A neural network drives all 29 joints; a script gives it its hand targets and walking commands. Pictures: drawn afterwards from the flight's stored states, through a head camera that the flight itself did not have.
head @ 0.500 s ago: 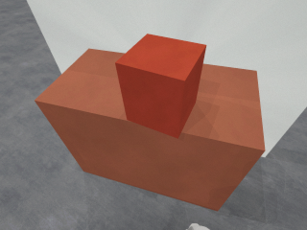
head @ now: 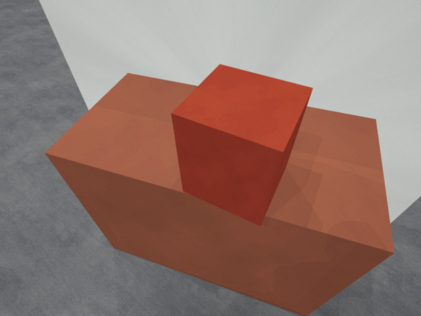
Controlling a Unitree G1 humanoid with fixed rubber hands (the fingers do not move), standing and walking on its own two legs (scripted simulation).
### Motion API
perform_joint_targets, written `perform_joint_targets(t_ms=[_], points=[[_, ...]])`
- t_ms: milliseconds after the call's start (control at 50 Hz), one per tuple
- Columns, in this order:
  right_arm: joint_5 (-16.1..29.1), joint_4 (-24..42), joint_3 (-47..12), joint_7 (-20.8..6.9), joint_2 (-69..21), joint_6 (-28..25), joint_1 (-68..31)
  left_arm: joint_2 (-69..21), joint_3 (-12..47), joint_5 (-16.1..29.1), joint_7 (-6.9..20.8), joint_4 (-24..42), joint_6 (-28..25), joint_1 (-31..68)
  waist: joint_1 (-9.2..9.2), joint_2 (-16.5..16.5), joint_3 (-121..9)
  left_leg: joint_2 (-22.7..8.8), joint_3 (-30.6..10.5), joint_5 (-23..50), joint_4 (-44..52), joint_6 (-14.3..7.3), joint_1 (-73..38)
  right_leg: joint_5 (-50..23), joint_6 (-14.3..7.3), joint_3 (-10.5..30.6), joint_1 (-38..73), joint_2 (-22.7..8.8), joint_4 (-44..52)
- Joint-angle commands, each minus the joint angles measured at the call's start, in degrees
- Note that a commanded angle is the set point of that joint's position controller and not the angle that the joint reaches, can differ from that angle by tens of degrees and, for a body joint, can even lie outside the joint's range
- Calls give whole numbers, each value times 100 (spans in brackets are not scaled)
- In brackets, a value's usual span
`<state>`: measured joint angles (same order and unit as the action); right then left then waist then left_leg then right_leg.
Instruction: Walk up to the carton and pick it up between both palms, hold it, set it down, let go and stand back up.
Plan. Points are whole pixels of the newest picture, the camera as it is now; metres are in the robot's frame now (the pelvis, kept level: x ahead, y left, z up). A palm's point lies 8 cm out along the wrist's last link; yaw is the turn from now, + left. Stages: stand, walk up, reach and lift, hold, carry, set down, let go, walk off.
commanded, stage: walk up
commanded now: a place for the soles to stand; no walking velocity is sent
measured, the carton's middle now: (240, 145) +0.48 -0.03 +0.05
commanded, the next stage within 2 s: none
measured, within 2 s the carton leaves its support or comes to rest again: neither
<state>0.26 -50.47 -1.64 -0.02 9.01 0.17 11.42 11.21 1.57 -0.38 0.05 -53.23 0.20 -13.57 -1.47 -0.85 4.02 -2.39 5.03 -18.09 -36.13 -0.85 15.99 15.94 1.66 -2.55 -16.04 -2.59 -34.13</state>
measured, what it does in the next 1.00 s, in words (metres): steps to the left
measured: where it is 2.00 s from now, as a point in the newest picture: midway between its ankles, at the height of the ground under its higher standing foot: outside the picture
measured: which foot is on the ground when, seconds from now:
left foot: down 0.00-0.68, up 0.70-1.00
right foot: down 0.00-1.00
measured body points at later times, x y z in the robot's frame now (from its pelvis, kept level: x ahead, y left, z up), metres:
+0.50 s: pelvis +0.01 +0.01 +0.01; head +0.03 +0.00 +0.46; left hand +0.07 +0.24 -0.14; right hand +0.05 -0.24 -0.14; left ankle +0.02 +0.11 -0.73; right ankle +0.03 -0.14 -0.73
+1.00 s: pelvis +0.00 +0.10 -0.02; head +0.04 +0.07 +0.42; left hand +0.06 +0.37 -0.15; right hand +0.09 -0.20 -0.15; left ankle +0.08 +0.27 -0.72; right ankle +0.02 -0.14 -0.73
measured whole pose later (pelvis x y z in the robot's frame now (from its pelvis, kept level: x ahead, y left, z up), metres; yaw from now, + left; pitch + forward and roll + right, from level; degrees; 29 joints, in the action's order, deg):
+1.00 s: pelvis +0.00 +0.10 -0.02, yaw -13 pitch -1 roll -1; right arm -3.7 -43.3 2.6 -3.7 19.8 5.4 6.7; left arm 11.8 -4.1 -4.0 -4.5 -49.6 -0.1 -21.7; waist -2.2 4.3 6.4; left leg -6.0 -2.9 -26.4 -50.1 3.4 26.2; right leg 16.6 6.8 13.4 -24.2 -3.3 -40.2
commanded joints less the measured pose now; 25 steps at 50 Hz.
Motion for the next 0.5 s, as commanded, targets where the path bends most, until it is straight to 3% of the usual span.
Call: perform_joint_targets(t_ms=[0,280,480], points=[[6,213,259,42,1029,-158,148,722,-122,11,-62,224,-213,-161,116,436,-732,-725,-718,2119,1024,-311,-590,-1520,-342,503,255,-340,447],[-4,-200,236,49,1093,-62,-107,848,-77,1,-103,-218,-165,33,122,58,-409,-702,-532,1277,1382,-301,-519,-1392,-349,604,247,-353,660],[-9,-434,194,55,1209,-16,-41,926,-40,32,-127,-349,-150,18,85,156,-342,-678,-352,686,1523,-277,-513,-1206,-372,724,183,-327,695]])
